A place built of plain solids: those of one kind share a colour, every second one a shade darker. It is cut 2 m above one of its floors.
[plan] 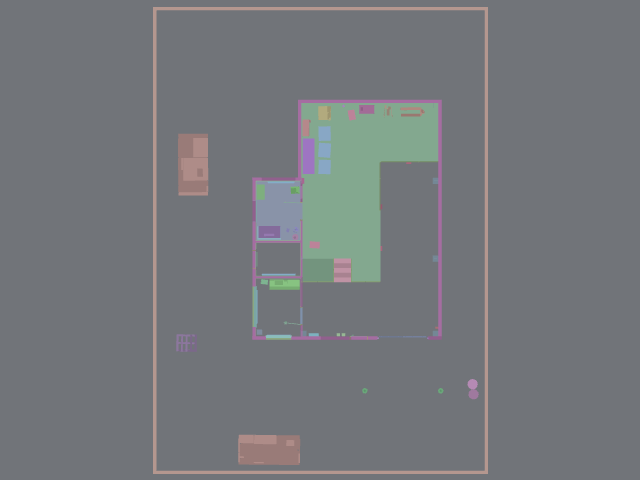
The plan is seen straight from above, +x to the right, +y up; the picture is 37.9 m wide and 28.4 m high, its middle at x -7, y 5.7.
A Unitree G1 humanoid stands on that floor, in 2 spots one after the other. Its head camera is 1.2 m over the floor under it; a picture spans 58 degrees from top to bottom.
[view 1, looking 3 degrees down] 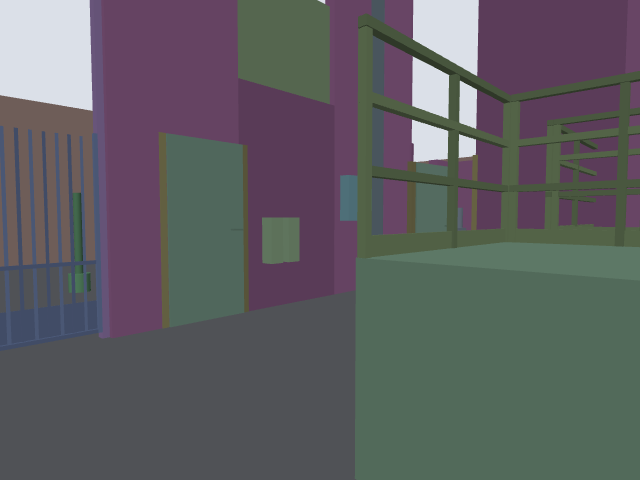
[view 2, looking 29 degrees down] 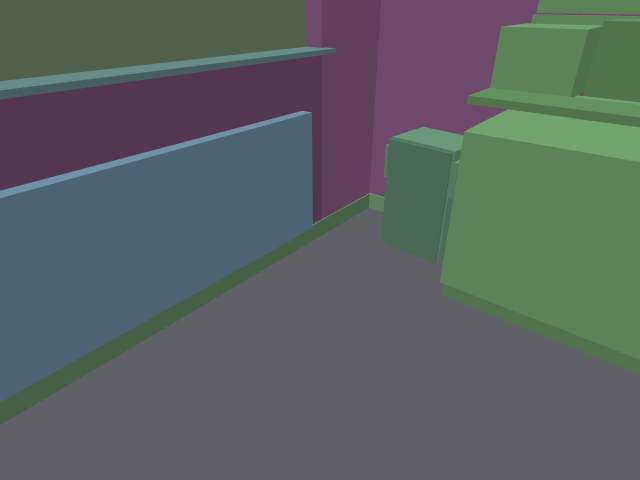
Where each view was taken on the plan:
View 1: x -1.90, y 4.40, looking -137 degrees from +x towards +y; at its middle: wall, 6.46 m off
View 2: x -9.40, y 1.20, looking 129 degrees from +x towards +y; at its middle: ground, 2.48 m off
